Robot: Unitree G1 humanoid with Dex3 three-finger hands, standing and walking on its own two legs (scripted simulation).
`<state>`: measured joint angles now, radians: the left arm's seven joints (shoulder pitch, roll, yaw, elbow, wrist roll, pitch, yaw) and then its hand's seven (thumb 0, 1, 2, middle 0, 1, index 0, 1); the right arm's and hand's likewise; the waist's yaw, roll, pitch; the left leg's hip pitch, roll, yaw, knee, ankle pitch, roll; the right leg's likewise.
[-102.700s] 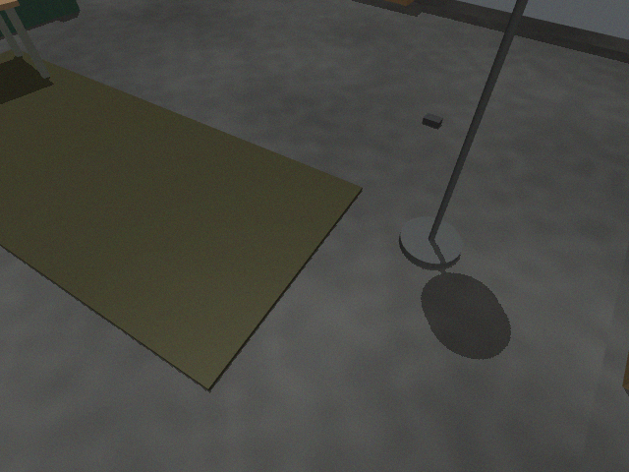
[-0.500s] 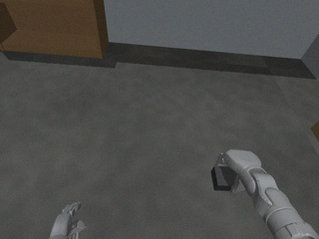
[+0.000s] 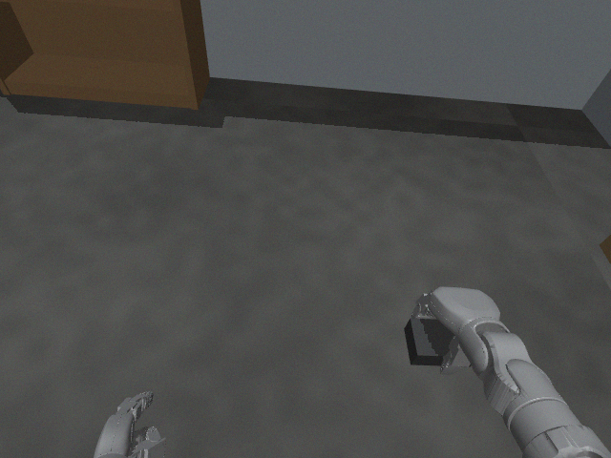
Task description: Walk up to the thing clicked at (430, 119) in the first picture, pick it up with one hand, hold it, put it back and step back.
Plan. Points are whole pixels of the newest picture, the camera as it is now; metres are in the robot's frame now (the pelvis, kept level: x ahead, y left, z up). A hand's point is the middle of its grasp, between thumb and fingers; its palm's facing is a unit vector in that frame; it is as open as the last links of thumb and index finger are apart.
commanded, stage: crouch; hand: right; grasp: from above
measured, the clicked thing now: (439, 342) +0.30 -0.21 -0.07
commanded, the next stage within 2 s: none
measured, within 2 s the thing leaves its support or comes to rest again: neither
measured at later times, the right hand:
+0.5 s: hand (433, 360) +0.30 -0.23 -0.15, palm faces -0.48 -0.02 -0.88, open 8.7 cm
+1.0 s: hand (396, 372) +0.36 -0.24 -0.40, palm faces -0.48 +0.00 -0.88, open 8.7 cm
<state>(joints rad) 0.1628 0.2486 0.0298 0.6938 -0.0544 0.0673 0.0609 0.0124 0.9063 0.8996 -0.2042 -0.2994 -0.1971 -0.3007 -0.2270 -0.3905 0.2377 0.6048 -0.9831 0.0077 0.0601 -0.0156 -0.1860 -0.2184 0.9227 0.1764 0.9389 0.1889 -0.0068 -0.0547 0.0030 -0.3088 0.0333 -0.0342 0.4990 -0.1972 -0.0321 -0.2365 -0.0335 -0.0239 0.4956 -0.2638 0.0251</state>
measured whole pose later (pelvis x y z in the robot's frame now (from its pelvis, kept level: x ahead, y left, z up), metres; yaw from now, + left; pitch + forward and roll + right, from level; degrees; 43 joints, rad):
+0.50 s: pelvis -0.02 +0.00 -0.04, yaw -1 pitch +12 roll +0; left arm 0.19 0.26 0.07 0.72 0.00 0.05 0.02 0.01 0.90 0.90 -0.21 -0.30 -0.20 -0.30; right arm -0.41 -0.36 0.19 1.00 -1.14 -0.07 -0.25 -0.01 -0.19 -0.26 0.90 0.21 0.92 0.21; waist 0.05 0.00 -0.06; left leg -0.74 0.03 -0.01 0.85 -0.32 -0.04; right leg -0.70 -0.04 0.02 0.88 -0.40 0.03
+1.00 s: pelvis -0.06 -0.01 -0.25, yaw -1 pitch +34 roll +3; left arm 0.21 0.21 0.05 0.75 0.06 -0.03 0.00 0.01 0.90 0.90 -0.21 -0.30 -0.20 -0.30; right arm -0.78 -0.46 0.05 1.28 -1.16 -0.06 -0.34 -0.01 -0.20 -0.30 0.86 0.27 0.88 0.25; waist 0.18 -0.05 -0.19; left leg -1.77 0.04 -0.03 1.72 -0.54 -0.06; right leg -1.75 0.00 0.05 1.80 -0.66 0.01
